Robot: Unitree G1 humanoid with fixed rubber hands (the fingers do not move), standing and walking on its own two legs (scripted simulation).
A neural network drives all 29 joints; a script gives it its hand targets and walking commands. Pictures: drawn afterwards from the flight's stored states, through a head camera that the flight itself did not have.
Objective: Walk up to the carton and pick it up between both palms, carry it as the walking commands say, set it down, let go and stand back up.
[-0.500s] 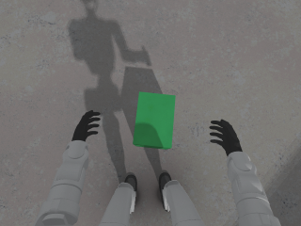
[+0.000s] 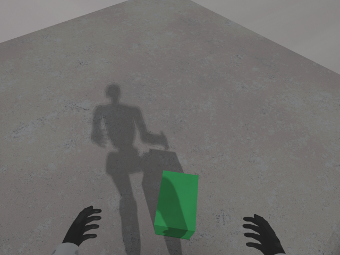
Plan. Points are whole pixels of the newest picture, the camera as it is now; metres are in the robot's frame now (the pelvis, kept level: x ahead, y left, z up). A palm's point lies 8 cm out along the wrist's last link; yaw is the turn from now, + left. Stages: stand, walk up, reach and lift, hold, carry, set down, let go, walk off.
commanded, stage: let go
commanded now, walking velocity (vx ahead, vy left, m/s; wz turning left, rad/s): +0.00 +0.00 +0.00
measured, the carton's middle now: (176, 205) +0.39 -0.04 -0.64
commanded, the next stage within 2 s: stand in 0.40 s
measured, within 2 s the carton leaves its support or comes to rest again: neither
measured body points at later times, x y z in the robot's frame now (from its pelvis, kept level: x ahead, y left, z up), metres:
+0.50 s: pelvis +0.00 +0.00 +0.00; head -0.01 -0.01 +0.45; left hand +0.13 +0.24 -0.09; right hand +0.15 -0.25 -0.09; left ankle -0.03 +0.11 -0.74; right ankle -0.02 -0.11 -0.74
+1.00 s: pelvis +0.03 -0.02 -0.01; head -0.01 -0.03 +0.44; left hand +0.05 +0.22 -0.14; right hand +0.04 -0.28 -0.15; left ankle -0.03 +0.11 -0.74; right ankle -0.02 -0.11 -0.74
